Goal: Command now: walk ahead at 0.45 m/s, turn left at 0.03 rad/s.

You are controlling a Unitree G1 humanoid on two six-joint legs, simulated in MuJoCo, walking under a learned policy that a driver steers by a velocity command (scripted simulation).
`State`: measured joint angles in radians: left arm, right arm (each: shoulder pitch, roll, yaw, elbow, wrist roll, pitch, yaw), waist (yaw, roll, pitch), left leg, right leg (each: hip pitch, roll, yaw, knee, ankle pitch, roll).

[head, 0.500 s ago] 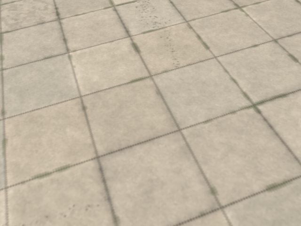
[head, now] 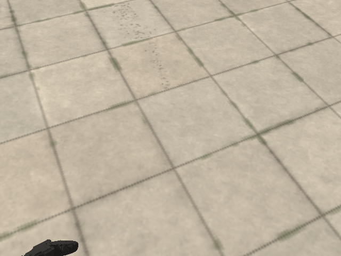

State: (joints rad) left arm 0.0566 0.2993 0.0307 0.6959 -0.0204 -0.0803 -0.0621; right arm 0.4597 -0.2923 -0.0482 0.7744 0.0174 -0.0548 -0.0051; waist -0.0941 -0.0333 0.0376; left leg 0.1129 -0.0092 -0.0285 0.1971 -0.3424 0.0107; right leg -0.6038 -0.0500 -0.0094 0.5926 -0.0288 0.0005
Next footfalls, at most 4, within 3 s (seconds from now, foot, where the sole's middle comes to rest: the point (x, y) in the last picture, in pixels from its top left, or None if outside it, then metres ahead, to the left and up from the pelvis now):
0.08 right None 0.23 -0.13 -0.77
0.60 left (133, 238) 0.53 0.10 -0.77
0.96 right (197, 235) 0.53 -0.15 -0.77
1.66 right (188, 160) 0.87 -0.15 -0.77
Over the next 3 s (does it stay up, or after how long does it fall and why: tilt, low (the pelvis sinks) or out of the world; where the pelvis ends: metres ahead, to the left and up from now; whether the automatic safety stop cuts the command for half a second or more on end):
stays up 0.85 -0.10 0.01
